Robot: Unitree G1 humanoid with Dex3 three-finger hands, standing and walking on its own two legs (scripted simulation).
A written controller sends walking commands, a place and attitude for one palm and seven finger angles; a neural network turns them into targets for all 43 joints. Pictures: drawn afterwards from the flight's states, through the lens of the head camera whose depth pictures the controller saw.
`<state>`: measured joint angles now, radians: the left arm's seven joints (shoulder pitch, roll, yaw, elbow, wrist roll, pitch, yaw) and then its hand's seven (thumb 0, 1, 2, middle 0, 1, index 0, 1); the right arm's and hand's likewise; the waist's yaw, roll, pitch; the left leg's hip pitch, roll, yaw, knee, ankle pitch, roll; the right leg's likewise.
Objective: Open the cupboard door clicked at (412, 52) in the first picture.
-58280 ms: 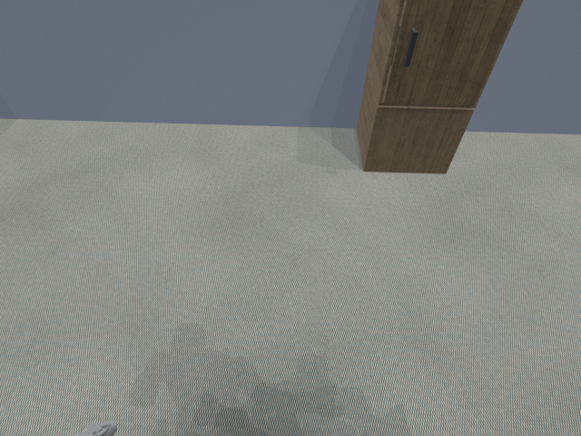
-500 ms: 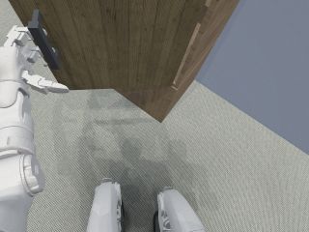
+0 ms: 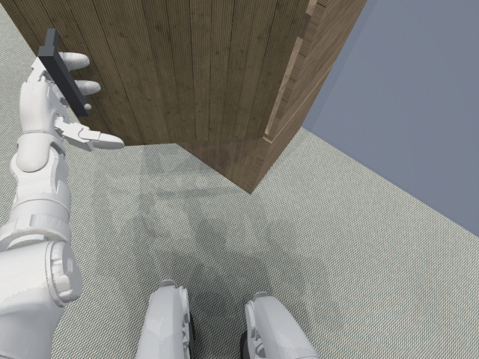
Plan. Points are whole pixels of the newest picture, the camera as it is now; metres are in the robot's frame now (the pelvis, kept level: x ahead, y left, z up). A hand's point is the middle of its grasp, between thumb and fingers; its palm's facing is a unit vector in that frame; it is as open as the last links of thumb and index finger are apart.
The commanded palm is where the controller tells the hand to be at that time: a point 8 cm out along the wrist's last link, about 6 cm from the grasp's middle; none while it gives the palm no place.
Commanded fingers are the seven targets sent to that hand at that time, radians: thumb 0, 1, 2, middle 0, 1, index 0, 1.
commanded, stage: slide the fingers in behind the handle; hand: left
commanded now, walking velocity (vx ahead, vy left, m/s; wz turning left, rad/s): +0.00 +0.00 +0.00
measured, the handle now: (68, 76) +0.55 +0.25 +0.06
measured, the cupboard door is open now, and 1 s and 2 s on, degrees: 43 43 77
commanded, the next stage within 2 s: close the thumb around the handle in 0.16 s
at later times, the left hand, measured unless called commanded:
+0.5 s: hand (88, 104) +0.51 +0.22 +0.05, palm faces +0.09 -1.00 -0.02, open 12.4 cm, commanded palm +0.49 +0.25 +0.05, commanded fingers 0.00 0.23 0.61 -0.35 -1.28 -0.35 -1.28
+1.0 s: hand (87, 103) +0.51 +0.22 +0.05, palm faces +0.07 -1.00 -0.01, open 5.3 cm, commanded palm +0.49 +0.25 +0.05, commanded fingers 0.00 0.90 0.90 -0.40 -1.35 -0.40 -1.35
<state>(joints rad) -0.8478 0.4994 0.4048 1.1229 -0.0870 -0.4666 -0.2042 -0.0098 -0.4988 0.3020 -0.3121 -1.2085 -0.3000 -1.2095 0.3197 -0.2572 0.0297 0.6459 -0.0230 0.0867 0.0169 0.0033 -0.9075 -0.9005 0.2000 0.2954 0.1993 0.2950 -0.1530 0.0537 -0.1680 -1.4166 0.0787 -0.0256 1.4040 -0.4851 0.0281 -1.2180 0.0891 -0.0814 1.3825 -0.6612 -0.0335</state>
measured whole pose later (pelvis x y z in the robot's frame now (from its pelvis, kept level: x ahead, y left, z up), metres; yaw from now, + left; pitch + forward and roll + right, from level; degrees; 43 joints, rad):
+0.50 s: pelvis +0.00 +0.00 +0.00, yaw +0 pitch +29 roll -6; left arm -0.87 0.51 0.40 1.13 -0.10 -0.45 -0.22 -0.01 -0.25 0.41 -0.32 -1.23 -0.32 -1.23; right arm 0.31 -0.26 0.03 0.65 -0.02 0.08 0.01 0.00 -0.91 -0.90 0.20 0.30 0.20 0.29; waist -0.15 0.05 -0.17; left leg -1.43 0.08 -0.03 1.41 -0.49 0.02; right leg -1.23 0.09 -0.09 1.39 -0.67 -0.04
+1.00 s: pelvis +0.00 +0.00 +0.00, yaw +0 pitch +29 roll -6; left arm -0.86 0.51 0.42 1.10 -0.10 -0.44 -0.23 0.01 0.80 0.85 -0.38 -1.33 -0.39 -1.34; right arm 0.32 -0.26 0.03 0.64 -0.02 0.09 0.01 0.00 -0.91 -0.90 0.20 0.30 0.20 0.29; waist -0.16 0.05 -0.17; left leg -1.43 0.08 -0.02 1.41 -0.49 0.03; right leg -1.23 0.09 -0.08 1.38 -0.66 -0.03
